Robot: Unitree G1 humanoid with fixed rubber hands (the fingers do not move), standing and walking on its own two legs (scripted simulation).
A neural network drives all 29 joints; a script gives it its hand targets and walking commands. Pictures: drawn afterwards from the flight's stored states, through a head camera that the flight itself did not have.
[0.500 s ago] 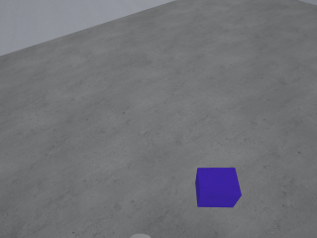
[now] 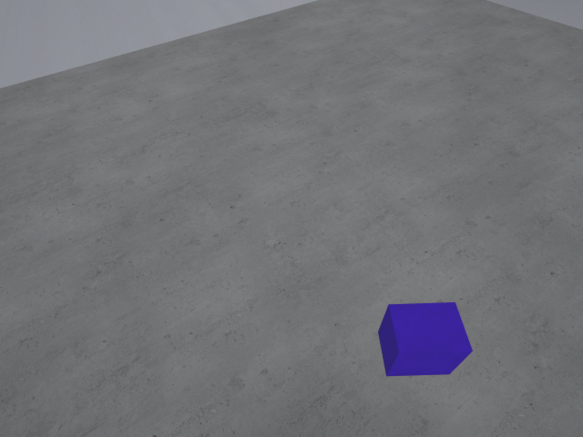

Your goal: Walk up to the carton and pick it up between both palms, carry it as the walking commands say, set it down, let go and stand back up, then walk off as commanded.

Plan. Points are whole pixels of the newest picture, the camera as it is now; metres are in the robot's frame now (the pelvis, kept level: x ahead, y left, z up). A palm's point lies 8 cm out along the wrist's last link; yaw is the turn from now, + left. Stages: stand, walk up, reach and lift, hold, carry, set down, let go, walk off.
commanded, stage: walk off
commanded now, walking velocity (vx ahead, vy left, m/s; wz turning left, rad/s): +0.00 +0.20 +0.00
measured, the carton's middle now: (419, 340) +0.52 -0.36 -0.66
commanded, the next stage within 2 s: none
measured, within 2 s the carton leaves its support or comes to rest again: neither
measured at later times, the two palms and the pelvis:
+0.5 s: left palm out of the picture -0.01 +0.44 -0.13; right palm out of the picture +0.08 -0.12 -0.11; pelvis -0.01 +0.14 +0.00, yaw +1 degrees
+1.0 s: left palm out of the picture -0.01 +0.51 -0.10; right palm out of the picture +0.02 -0.01 -0.14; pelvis -0.02 +0.24 +0.01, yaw +1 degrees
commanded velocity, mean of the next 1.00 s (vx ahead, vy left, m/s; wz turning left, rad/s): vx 0.00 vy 0.20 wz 0.00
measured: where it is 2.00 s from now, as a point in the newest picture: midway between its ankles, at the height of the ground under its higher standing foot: outside the picture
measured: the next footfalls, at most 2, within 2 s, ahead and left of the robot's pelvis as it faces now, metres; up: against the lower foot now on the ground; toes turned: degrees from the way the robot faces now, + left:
right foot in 0.04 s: +0.03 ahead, -0.07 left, +0.00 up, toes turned -7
left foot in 0.44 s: +0.04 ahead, +0.27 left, +0.00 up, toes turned +6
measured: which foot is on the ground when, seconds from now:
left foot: down 0.00-0.04, up 0.06-0.42, down 0.44-0.82, up 0.84-1.00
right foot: up 0.00-0.02, down 0.04-0.44, up 0.46-0.80, down 0.82-1.00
